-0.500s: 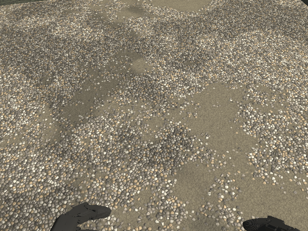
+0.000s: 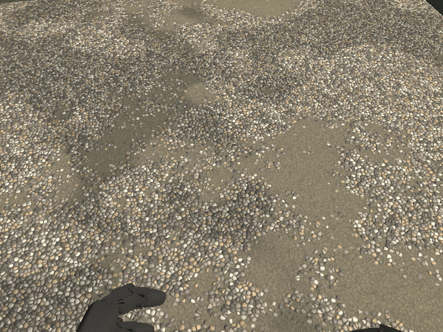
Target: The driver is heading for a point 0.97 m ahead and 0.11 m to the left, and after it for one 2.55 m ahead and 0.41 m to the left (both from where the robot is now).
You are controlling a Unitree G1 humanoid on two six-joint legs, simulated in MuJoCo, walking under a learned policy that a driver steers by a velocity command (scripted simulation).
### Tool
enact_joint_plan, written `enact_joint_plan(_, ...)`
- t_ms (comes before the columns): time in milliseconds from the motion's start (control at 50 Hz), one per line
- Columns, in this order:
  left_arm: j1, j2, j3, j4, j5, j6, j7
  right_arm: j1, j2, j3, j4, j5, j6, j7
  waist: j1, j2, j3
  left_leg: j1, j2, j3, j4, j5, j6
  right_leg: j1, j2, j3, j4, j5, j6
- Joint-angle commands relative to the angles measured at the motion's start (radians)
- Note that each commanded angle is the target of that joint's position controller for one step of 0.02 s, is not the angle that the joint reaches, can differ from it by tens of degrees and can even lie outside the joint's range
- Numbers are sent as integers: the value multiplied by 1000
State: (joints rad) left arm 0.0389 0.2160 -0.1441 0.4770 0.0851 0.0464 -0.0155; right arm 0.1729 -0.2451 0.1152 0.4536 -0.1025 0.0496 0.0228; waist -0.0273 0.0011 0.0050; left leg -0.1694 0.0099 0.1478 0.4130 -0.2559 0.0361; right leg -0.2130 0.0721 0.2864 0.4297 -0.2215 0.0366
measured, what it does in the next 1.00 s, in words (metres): stands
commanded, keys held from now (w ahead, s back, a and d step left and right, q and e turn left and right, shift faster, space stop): w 1.00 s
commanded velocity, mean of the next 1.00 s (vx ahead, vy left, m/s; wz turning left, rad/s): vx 0.50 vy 0.00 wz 0.00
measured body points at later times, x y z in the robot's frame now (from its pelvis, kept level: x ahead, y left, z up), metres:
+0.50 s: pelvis +0.00 +0.01 +0.00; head +0.01 +0.01 +0.45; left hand +0.23 +0.19 -0.06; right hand +0.17 -0.20 -0.08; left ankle -0.02 +0.09 -0.74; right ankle +0.01 -0.15 -0.74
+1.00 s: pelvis +0.00 +0.01 +0.00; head +0.01 +0.01 +0.45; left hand +0.23 +0.19 -0.05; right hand +0.17 -0.20 -0.08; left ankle -0.02 +0.09 -0.74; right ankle +0.01 -0.15 -0.74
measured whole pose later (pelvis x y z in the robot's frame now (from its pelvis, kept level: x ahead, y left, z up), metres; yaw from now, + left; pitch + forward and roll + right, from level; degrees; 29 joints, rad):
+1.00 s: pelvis +0.00 +0.01 +0.00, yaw +1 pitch +0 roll +0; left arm 0.07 0.20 -0.15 0.49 0.09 0.05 0.00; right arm 0.20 -0.23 0.12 0.51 -0.10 0.06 0.03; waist -0.04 0.00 0.01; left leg -0.14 -0.01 0.12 0.34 -0.21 0.05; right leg -0.17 0.04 0.25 0.33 -0.17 0.05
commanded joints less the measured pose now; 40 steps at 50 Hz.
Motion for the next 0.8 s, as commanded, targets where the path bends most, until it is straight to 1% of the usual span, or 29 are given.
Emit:
enact_joint_plan(20, -77, 77, 29, -83, 4, -18, 9, -39, -91, -33, -83, 12, -12, -6, 5, -11, -127, 183, 101, -124, -69, 132, 15, -84, -61, 7, -54, 216, -29)
enact_joint_plan(60, -80, 69, 28, -80, 1, -15, 11, -48, -89, -34, -81, 14, -9, -8, 10, -11, -95, 172, 101, -124, -86, 101, 17, -99, -62, 3, -66, 189, -28)
enact_joint_plan(80, -133, 73, 26, -110, -7, -18, 1, -53, -80, -28, -94, -2, -13, -1, -17, -9, -53, 171, 103, -129, -63, 191, 13, -144, -61, 15, -63, 269, -28)
enact_joint_plan(100, -124, 71, 26, -108, -4, -19, 1, -45, -76, -27, -90, -11, -15, 1, -15, -6, -92, 192, 106, -130, -49, 233, 15, -126, -68, 17, -61, 304, -25)
enact_joint_plan(120, -61, 69, 28, -73, 6, -17, 11, -30, -84, -33, -72, 5, -11, -5, 9, -4, -156, 205, 102, -126, -68, 167, 20, -64, -70, 4, -66, 241, -23)
enact_joint_plan(140, -68, 72, 28, -75, 5, -16, 13, -32, -88, -34, -75, 13, -9, -6, 5, -5, -125, 188, 99, -128, -81, 137, 17, -75, -63, -2, -67, 212, -25)
enact_joint_plan(180, -70, 66, 27, -72, 3, -14, 15, -40, -87, -34, -71, 15, -5, -9, 8, -8, -94, 178, 99, -128, -96, 107, 19, -89, -63, -7, -78, 189, -24)
enact_joint_plan(200, -123, 70, 25, -104, -6, -17, 6, -45, -77, -28, -85, -1, -10, -2, -19, -8, -54, 179, 102, -132, -74, 194, 15, -136, -64, 6, -75, 268, -25)
enact_joint_plan(240, -109, 68, 24, -102, 0, -19, 6, -27, -74, -26, -76, -10, -14, 2, -19, -2, -115, 206, 104, -136, -54, 264, 15, -101, -72, 8, -67, 321, -22)
enact_joint_plan(260, -49, 64, 26, -67, 8, -17, 16, -20, -83, -32, -60, 7, -8, -4, 8, 2, -166, 212, 98, -132, -75, 189, 21, -45, -71, -7, -77, 248, -20)
enact_joint_plan(280, -57, 67, 26, -69, 8, -15, 18, -25, -87, -33, -62, 15, -6, -6, 5, -2, -126, 191, 96, -133, -92, 150, 18, -60, -65, -13, -79, 212, -21)
enact_joint_plan(320, -60, 63, 26, -68, 4, -11, 20, -35, -87, -33, -60, 17, -2, -9, 9, -5, -88, 176, 98, -134, -110, 109, 20, -79, -65, -17, -90, 184, -20)
enact_joint_plan(340, -113, 66, 24, -100, -6, -15, 10, -41, -75, -26, -75, 1, -8, -2, -19, -8, -49, 179, 100, -139, -88, 191, 15, -128, -67, -3, -89, 259, -21)
enact_joint_plan(360, -107, 64, 24, -98, -4, -16, 9, -33, -71, -26, -70, -7, -10, 0, -18, -5, -85, 200, 103, -141, -74, 234, 16, -113, -74, 1, -89, 295, -20)
enact_joint_plan(400, -99, 63, 22, -99, 2, -19, 11, -18, -72, -24, -64, -8, -12, 3, -20, 1, -121, 209, 102, -144, -65, 277, 15, -84, -74, -2, -81, 319, -18)
enact_joint_plan(420, -41, 58, 24, -64, 11, -16, 21, -15, -81, -30, -47, 8, -6, -3, 8, 3, -162, 212, 95, -140, -90, 194, 21, -34, -74, -17, -93, 241, -16)
enact_joint_plan(440, -48, 62, 25, -67, 9, -13, 23, -18, -86, -31, -49, 17, -3, -5, 5, -3, -122, 189, 95, -143, -108, 148, 19, -48, -68, -23, -94, 203, -18)
enact_joint_plan(480, -51, 59, 26, -66, 5, -9, 24, -32, -85, -31, -49, 18, 0, -8, 9, -6, -79, 172, 96, -143, -126, 98, 21, -71, -68, -26, -105, 173, -17)
enact_joint_plan(500, -106, 62, 23, -99, -6, -13, 14, -38, -72, -24, -65, 2, -6, -1, -20, -10, -42, 177, 99, -148, -104, 176, 16, -122, -70, -10, -105, 247, -19)
enact_joint_plan(540, -96, 60, 22, -98, -1, -17, 12, -19, -69, -23, -56, -7, -11, 3, -23, -5, -100, 209, 101, -151, -83, 248, 17, -93, -78, -6, -101, 300, -18)
enact_joint_plan(560, -37, 57, 25, -62, 9, -15, 23, -10, -81, -30, -37, 9, -5, -4, 4, 1, -148, 215, 93, -146, -102, 181, 23, -37, -75, -23, -106, 235, -16)
enact_joint_plan(600, -46, 57, 26, -64, 6, -12, 25, -20, -85, -31, -39, 18, 0, -7, 4, -6, -92, 186, 92, -147, -126, 117, 21, -60, -69, -30, -113, 187, -18)
enact_joint_plan(620, -102, 57, 22, -98, -5, -14, 15, -31, -71, -24, -56, 2, -5, -1, -23, -11, -47, 185, 97, -153, -109, 183, 16, -114, -73, -14, -113, 250, -20)
enact_joint_plan(680, -89, 57, 20, -99, 2, -18, 14, -15, -69, -21, -49, -8, -11, 4, -23, 0, -111, 211, 99, -157, -86, 260, 17, -77, -80, -11, -107, 304, -18)
enact_joint_plan(700, -31, 53, 24, -63, 12, -14, 24, -9, -80, -28, -30, 9, -5, -3, 5, 5, -151, 213, 91, -153, -109, 183, 23, -26, -77, -27, -116, 232, -16)
enact_joint_plan(720, -36, 58, 24, -65, 10, -12, 26, -12, -85, -29, -33, 18, -2, -4, 2, -1, -114, 191, 90, -154, -125, 139, 20, -39, -72, -32, -116, 199, -18)
enact_joint_plan(760, -40, 56, 25, -64, 6, -9, 26, -24, -84, -29, -33, 18, 1, -8, 5, -7, -74, 176, 90, -154, -140, 92, 21, -62, -72, -33, -126, 173, -19)
enact_joint_plan(780, -95, 58, 22, -97, -6, -13, 16, -30, -69, -22, -51, 1, -5, -1, -24, -13, -40, 183, 94, -158, -117, 168, 17, -114, -75, -17, -125, 246, -21)
enact_joint_plan(800, -90, 56, 22, -96, -4, -15, 14, -23, -66, -21, -47, -7, -8, 1, -24, -10, -75, 206, 97, -160, -103, 209, 18, -101, -81, -13, -125, 280, -21)
Next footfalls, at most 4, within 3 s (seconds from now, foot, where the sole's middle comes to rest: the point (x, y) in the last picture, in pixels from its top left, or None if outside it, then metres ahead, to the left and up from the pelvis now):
none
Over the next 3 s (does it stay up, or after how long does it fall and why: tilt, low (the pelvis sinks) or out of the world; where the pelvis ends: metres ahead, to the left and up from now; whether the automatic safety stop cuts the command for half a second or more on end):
stays up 0.00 -0.02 0.01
